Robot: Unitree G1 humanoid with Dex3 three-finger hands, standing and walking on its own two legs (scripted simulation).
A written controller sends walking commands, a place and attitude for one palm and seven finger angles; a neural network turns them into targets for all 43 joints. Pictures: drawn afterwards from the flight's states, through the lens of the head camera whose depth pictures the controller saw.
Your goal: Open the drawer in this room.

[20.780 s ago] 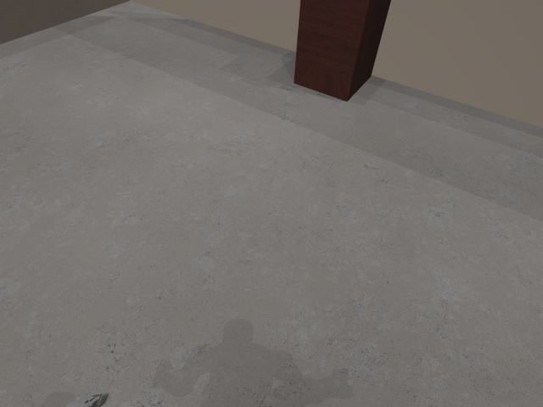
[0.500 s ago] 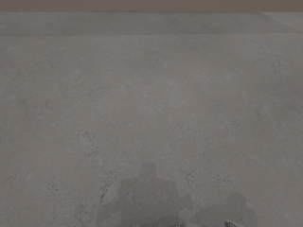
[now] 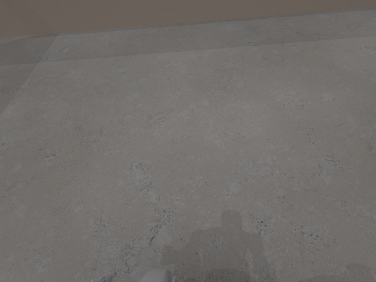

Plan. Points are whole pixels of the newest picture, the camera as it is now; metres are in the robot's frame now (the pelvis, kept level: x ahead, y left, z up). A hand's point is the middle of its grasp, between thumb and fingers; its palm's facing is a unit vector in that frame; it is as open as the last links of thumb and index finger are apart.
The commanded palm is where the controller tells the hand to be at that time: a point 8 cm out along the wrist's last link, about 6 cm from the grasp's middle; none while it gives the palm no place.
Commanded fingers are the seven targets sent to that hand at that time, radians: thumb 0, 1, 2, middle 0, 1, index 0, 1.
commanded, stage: turn or walk to find it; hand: left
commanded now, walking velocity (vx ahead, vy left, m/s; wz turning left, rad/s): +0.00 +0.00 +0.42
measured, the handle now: out of the picture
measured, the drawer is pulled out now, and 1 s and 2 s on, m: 0.00 0.00 0.00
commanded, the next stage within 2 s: none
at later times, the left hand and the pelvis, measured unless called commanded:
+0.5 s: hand out of the picture -0.06 +0.26 -0.18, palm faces +0.28 -0.93 -0.23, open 7.4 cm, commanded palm none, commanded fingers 0.00 0.90 0.90 -0.20 -0.30 -0.20 -0.30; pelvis -0.02 +0.05 +0.00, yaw +13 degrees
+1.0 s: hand out of the picture -0.02 +0.20 -0.15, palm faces +0.41 -0.87 -0.27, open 7.4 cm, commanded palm none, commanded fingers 0.00 0.90 0.90 -0.20 -0.30 -0.20 -0.30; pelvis -0.02 -0.01 +0.00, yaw +25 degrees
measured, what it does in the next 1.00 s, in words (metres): steps on the spot, turning left: left foot, then right foot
